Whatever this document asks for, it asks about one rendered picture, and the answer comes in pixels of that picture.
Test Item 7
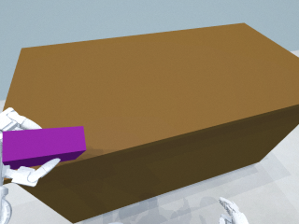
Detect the robot left hand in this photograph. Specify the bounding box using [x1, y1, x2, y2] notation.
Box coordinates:
[0, 107, 60, 187]

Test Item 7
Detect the robot right hand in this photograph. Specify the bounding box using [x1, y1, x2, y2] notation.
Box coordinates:
[219, 197, 249, 224]

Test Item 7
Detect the sponge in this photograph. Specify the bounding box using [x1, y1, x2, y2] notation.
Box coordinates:
[2, 126, 87, 170]

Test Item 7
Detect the robot left forearm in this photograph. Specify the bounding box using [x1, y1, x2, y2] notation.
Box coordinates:
[0, 186, 12, 224]

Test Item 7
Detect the table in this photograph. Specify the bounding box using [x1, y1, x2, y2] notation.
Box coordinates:
[2, 22, 299, 224]

